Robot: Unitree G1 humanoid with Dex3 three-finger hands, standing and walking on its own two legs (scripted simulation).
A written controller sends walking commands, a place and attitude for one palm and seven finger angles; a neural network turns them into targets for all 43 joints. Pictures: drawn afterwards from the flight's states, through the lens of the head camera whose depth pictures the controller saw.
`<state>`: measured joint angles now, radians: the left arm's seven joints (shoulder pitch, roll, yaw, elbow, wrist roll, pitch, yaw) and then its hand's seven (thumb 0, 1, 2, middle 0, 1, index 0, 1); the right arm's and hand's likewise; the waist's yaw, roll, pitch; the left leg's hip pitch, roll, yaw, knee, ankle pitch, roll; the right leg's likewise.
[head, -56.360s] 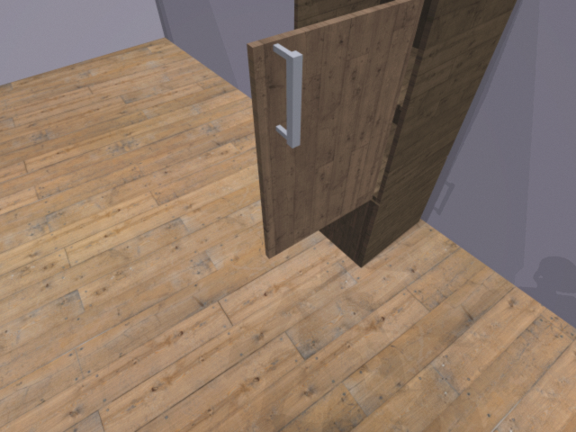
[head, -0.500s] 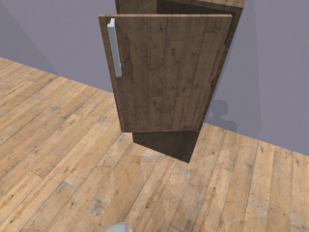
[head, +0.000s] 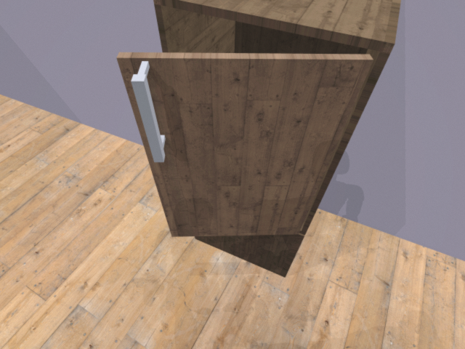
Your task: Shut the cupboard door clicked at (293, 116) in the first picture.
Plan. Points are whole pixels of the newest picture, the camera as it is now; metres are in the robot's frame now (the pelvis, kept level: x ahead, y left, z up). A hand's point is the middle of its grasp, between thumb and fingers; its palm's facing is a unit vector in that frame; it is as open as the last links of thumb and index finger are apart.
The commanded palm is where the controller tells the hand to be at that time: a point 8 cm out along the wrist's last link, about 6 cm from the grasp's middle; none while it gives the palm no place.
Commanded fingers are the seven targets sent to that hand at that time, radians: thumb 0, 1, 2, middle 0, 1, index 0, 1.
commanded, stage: come to a stop and stand still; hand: left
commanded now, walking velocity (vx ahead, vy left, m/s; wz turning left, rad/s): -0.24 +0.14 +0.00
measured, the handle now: (152, 116) +0.45 +0.17 +0.16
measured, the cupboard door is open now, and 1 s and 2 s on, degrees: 26 26 26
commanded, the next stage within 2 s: look again from close up in 1.14 s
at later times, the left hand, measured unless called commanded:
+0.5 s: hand out of the picture +0.05 +0.22 -0.18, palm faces +0.05 -0.98 -0.21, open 7.3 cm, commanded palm none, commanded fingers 0.00 0.90 0.90 -0.20 -0.30 -0.20 -0.30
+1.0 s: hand out of the picture -0.06 +0.16 -0.17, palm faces +0.01 -0.99 -0.13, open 7.4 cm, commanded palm none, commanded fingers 0.00 0.90 0.90 -0.20 -0.30 -0.20 -0.30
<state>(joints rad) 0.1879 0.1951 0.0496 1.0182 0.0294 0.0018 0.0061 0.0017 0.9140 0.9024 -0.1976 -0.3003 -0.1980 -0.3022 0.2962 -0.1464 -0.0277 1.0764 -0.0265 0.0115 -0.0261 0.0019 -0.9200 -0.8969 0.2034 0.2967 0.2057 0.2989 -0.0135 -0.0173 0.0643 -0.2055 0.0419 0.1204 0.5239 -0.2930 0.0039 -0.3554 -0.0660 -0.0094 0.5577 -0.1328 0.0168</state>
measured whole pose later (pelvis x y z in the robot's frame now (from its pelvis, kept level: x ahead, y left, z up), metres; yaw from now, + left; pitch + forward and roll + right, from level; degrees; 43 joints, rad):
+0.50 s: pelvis +0.00 +0.03 +0.01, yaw +0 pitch -1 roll -1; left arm 0.17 0.21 0.06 1.03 0.02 0.07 0.04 0.00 0.91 0.90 -0.20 -0.30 -0.20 -0.30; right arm 0.19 -0.15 -0.02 0.99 -0.03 0.02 -0.04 0.00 -0.91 -0.90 0.20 0.30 0.20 0.30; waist 0.01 -0.04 0.06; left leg -0.22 -0.01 0.10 0.47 -0.25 0.08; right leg -0.34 0.00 0.02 0.87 -0.45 0.03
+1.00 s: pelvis -0.05 +0.01 +0.01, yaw +0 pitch -2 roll +0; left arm 0.31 0.11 0.00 1.14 0.02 0.02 0.03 0.00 0.91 0.90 -0.20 -0.30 -0.20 -0.30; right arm 0.33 -0.15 -0.01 1.17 -0.02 0.03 -0.02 0.00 -0.91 -0.90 0.20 0.30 0.20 0.30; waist -0.02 -0.02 0.02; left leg -0.21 -0.01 0.11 0.37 -0.13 0.05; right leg -0.11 0.01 0.00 0.39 -0.25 -0.01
